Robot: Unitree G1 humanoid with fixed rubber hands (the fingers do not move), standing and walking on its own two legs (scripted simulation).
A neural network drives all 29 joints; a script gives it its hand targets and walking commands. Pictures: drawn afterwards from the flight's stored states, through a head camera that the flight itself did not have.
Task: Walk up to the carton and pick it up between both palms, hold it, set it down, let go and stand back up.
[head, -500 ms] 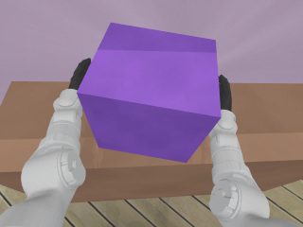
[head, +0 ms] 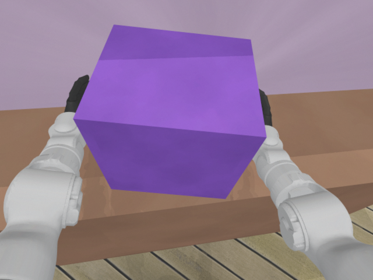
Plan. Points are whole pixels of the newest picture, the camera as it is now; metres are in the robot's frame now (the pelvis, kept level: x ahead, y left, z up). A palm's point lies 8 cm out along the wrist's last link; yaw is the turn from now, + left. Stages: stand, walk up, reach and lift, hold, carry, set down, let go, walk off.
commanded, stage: set down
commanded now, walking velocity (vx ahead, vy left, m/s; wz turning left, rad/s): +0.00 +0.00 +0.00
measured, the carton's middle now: (175, 120) +0.46 -0.02 +0.05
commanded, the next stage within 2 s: none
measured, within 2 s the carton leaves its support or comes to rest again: neither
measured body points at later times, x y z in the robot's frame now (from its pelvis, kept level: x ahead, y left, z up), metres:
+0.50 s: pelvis -0.03 +0.01 +0.00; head +0.04 +0.05 +0.44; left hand +0.49 +0.23 +0.13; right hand +0.41 -0.24 +0.13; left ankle +0.01 +0.11 -0.73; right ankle -0.03 -0.14 -0.73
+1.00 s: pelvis -0.03 +0.01 +0.01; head +0.02 +0.05 +0.45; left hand +0.49 +0.24 +0.20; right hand +0.41 -0.24 +0.19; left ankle +0.01 +0.11 -0.73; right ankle -0.03 -0.14 -0.73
